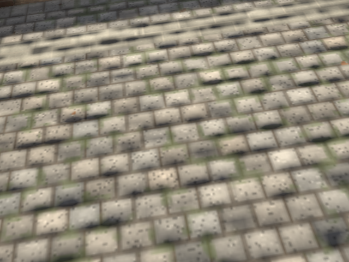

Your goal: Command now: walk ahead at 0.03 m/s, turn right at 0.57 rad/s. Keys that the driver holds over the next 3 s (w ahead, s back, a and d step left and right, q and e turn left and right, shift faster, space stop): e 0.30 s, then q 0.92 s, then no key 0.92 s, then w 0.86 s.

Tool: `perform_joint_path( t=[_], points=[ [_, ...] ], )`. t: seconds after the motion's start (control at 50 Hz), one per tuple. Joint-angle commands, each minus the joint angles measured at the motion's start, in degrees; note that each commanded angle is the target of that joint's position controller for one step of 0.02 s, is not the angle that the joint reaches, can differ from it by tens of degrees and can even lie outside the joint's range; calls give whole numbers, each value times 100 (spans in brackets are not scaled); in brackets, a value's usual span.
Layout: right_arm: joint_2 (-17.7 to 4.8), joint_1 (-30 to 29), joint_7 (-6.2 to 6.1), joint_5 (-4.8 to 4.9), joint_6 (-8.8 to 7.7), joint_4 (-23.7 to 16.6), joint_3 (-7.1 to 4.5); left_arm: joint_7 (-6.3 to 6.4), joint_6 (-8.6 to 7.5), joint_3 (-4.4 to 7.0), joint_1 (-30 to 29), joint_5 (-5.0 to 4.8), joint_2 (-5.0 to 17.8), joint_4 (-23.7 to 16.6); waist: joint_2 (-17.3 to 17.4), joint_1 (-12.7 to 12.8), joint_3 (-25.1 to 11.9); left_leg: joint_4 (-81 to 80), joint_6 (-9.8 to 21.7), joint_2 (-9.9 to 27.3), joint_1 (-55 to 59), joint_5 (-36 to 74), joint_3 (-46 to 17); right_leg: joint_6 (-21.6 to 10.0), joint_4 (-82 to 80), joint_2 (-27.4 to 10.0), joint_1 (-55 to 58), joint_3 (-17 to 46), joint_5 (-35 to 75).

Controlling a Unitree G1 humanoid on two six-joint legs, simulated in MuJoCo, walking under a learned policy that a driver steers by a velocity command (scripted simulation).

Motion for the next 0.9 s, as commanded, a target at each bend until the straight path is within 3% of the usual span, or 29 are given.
perform_joint_path(
  t=[0.02,0.08,0.18,0.24,0.26,0.28,0.3,0.32,0.34,0.36,0.38,0.42,0.44,0.46,0.5,0.52,0.56,0.58,0.6,0.62,0.64,0.66,0.68,0.72,0.8,0.86,0.88,0.9],
  points=[
    [-354,181,-43,19,-34,-300,-84,109,-59,270,-123,-3,956,-473,-781,-139,-1178,-629,-68,-45,-82,324,-238,-1074,-684,-1326,1233,1541,2080],
    [-296,68,-14,24,-27,-329,-46,161,-12,303,-119,-24,1019,-511,-898,-53,-1139,-1348,-100,-133,251,500,-306,-1025,-713,-1241,1038,1754,1187],
    [-395,103,96,77,-103,-380,-85,112,62,302,-166,-24,1002,-588,-1128,25,-981,-2313,16,-281,763,422,-345,-931,-687,-1148,885,2388,484],
    [-418,562,170,76,-182,-276,-140,133,130,279,-329,-118,947,-655,-1096,-249,-955,-3858,237,-285,1668,1234,-195,-626,-358,-853,666,2459,413],
    [-688,784,156,8,-176,-237,-225,150,138,237,-219,-118,790,-676,-760,-245,-1027,-4181,460,323,2327,1523,-595,-339,68,-574,154,2207,-240],
    [-1154,699,107,-101,-117,-309,-314,136,129,159,-21,-87,463,-724,684,13,-912,-4478,1047,1594,2798,2097,-1863,33,1365,228,-917,1163,-1818],
    [-1176,629,135,-293,-130,-355,-319,121,43,284,-113,-62,849,-860,1571,-21,-687,-4735,1910,2407,2191,2730,-2948,303,2684,478,-1482,613,-2772],
    [-832,297,106,-255,-171,-537,-217,109,15,384,16,-10,1153,-700,982,44,-626,-4660,1977,2221,2015,2817,-2622,433,3555,236,-1315,880,-2442],
    [-583,26,88,-157,-176,-568,-151,107,39,401,172,-16,1111,-512,660,160,-552,-4518,1692,1768,1939,2802,-1996,519,3890,266,-1231,866,-2105],
    [-483,-69,86,-61,-174,-590,-106,142,85,350,296,17,889,-364,516,190,-534,-4425,1480,1424,2024,2714,-1629,614,4083,295,-1221,853,-1870],
    [-375,-48,91,3,-177,-557,-44,147,112,277,320,44,670,-328,501,150,-500,-4377,1498,1341,2046,3006,-1490,700,4163,308,-1188,909,-1707],
    [-109,-28,125,-19,-172,-462,88,119,107,105,237,59,242,-322,551,193,-581,-4365,1428,975,1972,3160,-994,816,3151,76,-581,620,-1476],
    [-132,-32,146,-7,-149,-437,92,99,87,21,100,94,78,-364,726,147,-625,-4317,1354,826,2059,3156,-860,870,2335,-121,-292,278,-1457],
    [-294,104,153,23,-107,-416,38,89,54,-26,-183,101,-1,-433,928,-57,-585,-4266,1351,751,2092,3165,-876,903,1675,-144,-5,67,-1563],
    [-769,524,154,60,-32,-349,-101,98,24,65,-359,-14,256,-468,1106,-268,-534,-4116,1471,881,2280,3166,-1272,916,850,12,239,-118,-1640],
    [-858,552,149,103,-12,-359,-125,111,15,106,-224,-60,350,-396,1058,-214,-528,-4041,1479,925,2323,3216,-1439,856,275,50,422,-151,-1210],
    [-882,623,129,230,-17,-365,-142,147,-16,159,60,-50,496,-265,961,-96,-534,-3933,1287,878,2094,3303,-1695,583,-792,17,1118,-53,-167],
    [-789,630,128,201,-60,-396,-111,190,-24,201,233,-7,675,-278,712,-51,-749,-3800,1053,816,1674,3002,-1678,404,-652,-362,1749,176,379],
    [-493,583,165,88,-129,-518,-26,246,-1,267,450,87,982,-305,-101,-85,-1059,-3181,751,439,1103,2232,-1262,81,-274,-1120,2372,645,1757],
    [-297,516,171,168,-166,-582,10,201,37,338,422,131,1129,-130,-1433,-147,-909,-2741,442,-184,561,800,-319,-493,-403,-1550,2017,1065,1681],
    [-512,406,165,140,-160,-573,-38,174,11,278,205,157,851,-268,-1541,3,-753,-2074,265,-189,385,-81,-101,-863,-676,-1954,1839,1454,1745],
    [-676,269,167,146,-114,-610,-130,194,-29,234,150,181,701,-312,-1500,113,-642,-1109,193,-144,42,-737,-60,-1062,-762,-2192,1830,1614,2053],
    [-680,356,148,169,-17,-551,-193,218,-80,201,106,173,660,-336,-1255,78,-564,-268,98,-118,-144,-1051,-147,-1150,-755,-2247,1769,1525,2469],
    [-457,544,134,157,148,-547,-169,219,-164,210,-219,33,675,-294,-938,-129,-390,-186,-4,91,-301,-638,-259,-933,-667,-2074,1693,1011,2571],
    [-252,319,259,166,213,-816,-58,216,-86,276,-337,10,791,-216,-1199,8,-543,-1301,-42,122,461,45,246,-770,-571,-1767,1458,237,2363],
    [-436,490,366,179,250,-934,-131,198,-62,314,-278,-89,930,-144,-1197,-49,-697,-2367,164,-13,1068,584,522,-641,-251,-1888,1458,146,1982],
    [-446,733,372,159,260,-876,-163,192,-68,306,-332,-149,921,-129,-1110,-189,-728,-2978,295,-151,1507,1093,664,-477,20,-1822,1268,3,1641],
    [-552,957,323,120,260,-824,-225,167,-93,271,-93,-148,784,-19,-808,-235,-754,-3519,461,-276,2097,1644,531,-175,514,-1616,896,-257,954]
  ],
)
